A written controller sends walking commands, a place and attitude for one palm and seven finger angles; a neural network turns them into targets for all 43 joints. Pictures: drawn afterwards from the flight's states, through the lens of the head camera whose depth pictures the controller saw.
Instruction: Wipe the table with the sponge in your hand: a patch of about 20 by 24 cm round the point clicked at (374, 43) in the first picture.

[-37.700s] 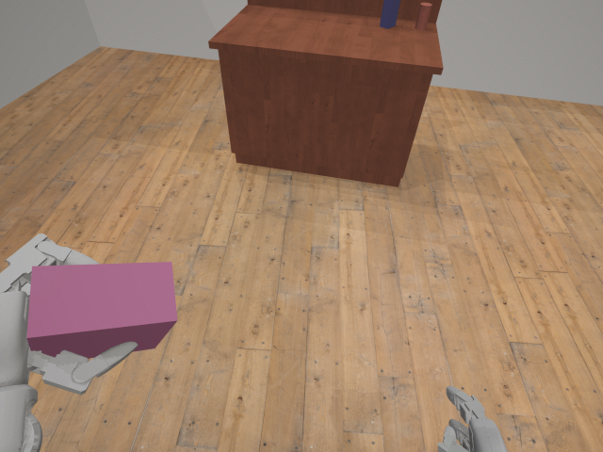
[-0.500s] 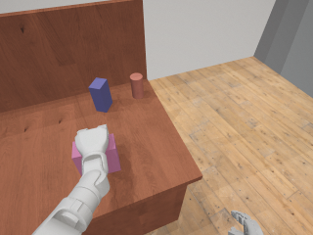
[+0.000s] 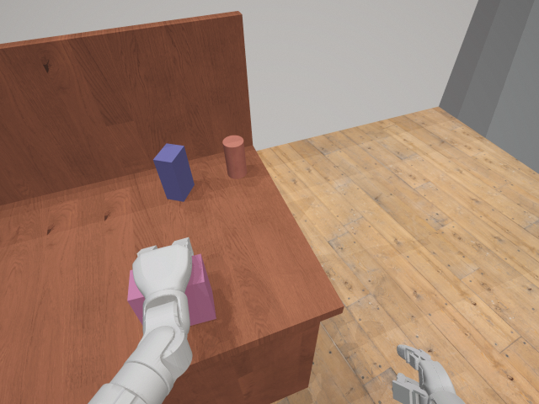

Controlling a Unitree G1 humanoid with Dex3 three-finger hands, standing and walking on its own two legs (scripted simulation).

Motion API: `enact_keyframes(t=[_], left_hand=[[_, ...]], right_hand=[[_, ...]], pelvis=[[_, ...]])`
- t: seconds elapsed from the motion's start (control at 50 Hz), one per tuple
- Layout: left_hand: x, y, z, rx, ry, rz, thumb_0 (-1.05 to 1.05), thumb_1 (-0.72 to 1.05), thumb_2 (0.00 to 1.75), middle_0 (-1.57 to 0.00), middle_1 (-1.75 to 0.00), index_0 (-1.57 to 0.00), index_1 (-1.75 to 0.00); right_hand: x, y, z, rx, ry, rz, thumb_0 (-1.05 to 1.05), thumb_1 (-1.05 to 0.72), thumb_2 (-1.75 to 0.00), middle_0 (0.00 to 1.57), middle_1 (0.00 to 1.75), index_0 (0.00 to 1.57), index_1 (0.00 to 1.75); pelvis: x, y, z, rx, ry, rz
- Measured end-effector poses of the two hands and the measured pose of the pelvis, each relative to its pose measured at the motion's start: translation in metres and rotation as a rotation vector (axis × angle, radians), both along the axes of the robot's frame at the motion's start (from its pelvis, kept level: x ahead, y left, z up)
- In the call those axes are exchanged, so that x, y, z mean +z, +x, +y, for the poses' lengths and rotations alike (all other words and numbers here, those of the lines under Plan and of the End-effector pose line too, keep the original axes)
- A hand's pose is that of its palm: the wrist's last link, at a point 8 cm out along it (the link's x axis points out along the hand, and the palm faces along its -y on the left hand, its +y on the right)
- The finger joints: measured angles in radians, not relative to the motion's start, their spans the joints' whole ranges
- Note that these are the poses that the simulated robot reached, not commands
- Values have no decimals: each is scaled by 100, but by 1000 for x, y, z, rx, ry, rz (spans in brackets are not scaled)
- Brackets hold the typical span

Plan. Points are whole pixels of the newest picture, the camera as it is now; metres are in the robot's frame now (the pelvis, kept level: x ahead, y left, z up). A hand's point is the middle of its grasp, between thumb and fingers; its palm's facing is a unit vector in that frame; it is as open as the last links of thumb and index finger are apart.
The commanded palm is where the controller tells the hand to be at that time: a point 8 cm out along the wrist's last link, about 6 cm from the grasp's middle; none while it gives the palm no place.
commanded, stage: wipe back along the middle lane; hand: left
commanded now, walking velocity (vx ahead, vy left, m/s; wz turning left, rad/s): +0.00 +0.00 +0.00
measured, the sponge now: (177, 301) +0.30 +0.21 -0.05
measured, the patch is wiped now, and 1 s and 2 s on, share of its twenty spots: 0.50 0.65 0.70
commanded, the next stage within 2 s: slide across to the third lane in 0.10 s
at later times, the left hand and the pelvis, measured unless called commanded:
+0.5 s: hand (186, 292) +0.29 +0.18 +0.00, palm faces -0.08 -0.07 -0.99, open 10.3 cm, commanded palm +0.26 +0.15 +0.05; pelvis -0.01 -0.01 +0.00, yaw +1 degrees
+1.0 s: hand (217, 285) +0.31 +0.13 +0.00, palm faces -0.07 -0.06 -1.00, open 10.3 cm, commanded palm +0.27 +0.11 +0.04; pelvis -0.02 -0.02 +0.00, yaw +1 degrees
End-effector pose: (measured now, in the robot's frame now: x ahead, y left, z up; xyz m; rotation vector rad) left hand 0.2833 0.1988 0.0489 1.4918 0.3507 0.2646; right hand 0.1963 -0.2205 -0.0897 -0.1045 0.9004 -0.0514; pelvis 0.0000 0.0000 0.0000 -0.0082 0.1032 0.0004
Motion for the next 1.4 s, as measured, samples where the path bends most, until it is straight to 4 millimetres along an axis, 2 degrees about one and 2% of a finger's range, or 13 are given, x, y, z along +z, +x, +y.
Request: enact_keyframes(t=[0.22,0.42,0.62,0.98,1.1,1.22,1.4], left_hand=[[-1,-16,-10,-1,0,6,-1,-49,104,-64,-139,-67,-139],[1,-10,-15,-17,-2,37,-1,-50,104,-66,-137,-69,-137],[3,-5,-39,-70,-8,26,-2,-51,104,-68,-135,-70,-135],[3,6,-70,-97,4,25,-1,-51,104,-68,-135,-71,-134],[3,10,-82,-108,5,20,-1,-52,104,-68,-135,-71,-134],[1,11,-85,-90,7,22,-1,-52,104,-69,-134,-71,-134],[2,30,-83,-65,23,34,-1,-53,104,-70,-133,-73,-132]], right_hand=[[7,9,-3,16,4,-44,1,-91,-90,20,30,19,30],[2,3,-9,2,5,-37,1,-91,-90,20,30,19,30],[-4,-7,-9,-3,28,-15,1,-91,-90,20,30,19,30],[-4,-15,-15,-4,37,-9,1,-91,-90,20,30,19,30],[-7,-22,-16,-9,48,5,1,-91,-90,20,30,19,30],[-10,-32,-20,-24,43,31,1,-91,-90,20,30,19,30],[-19,-55,-37,-70,4,78,1,-91,-90,20,30,19,30]], pelvis=[[0,-4,-7,0,7,-17],[1,-8,-11,6,8,-23],[2,-10,-14,5,12,-31],[1,-21,-19,12,14,-28],[1,-23,-22,5,16,-23],[1,-25,-26,0,18,-20],[0,-31,-32,-6,20,10]])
